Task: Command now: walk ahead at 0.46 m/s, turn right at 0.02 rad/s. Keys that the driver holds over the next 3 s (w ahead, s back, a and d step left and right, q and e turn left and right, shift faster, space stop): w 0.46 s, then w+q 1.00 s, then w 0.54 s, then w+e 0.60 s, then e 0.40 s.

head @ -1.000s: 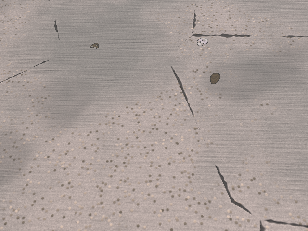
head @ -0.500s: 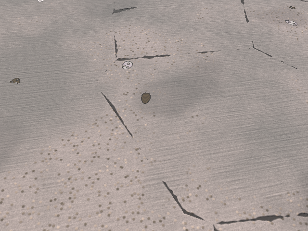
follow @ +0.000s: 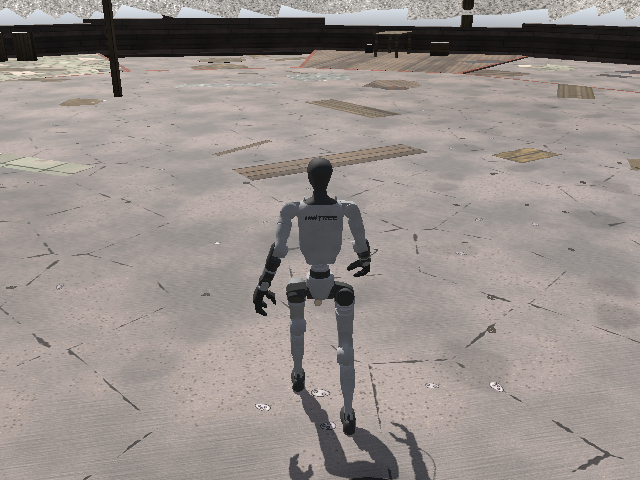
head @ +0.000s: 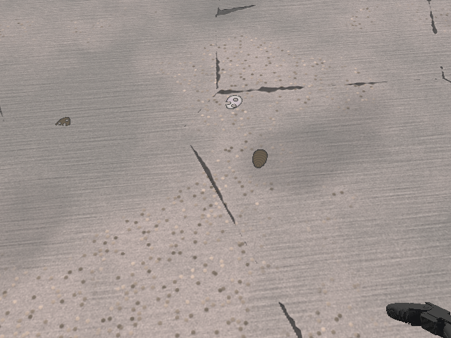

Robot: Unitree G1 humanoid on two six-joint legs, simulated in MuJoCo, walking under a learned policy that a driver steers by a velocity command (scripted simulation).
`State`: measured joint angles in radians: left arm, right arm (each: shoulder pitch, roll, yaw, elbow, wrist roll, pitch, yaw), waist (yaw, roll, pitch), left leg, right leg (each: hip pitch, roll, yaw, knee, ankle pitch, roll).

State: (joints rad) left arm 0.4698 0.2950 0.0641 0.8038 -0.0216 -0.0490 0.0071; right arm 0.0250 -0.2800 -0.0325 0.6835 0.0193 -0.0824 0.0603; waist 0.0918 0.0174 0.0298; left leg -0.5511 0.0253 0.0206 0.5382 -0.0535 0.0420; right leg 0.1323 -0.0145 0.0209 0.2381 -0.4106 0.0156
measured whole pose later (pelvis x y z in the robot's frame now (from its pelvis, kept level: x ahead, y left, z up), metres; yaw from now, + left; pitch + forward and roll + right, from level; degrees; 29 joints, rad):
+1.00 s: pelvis +0.54 +0.00 +0.01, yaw +15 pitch +1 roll -3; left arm 0.31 0.28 0.07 0.84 0.00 -0.08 0.01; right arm 0.11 -0.27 -0.05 0.72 0.02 -0.02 0.04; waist 0.07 0.04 0.05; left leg -0.65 0.10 0.00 0.69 -0.01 0.02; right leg 0.07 0.01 -0.25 0.23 -0.30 0.00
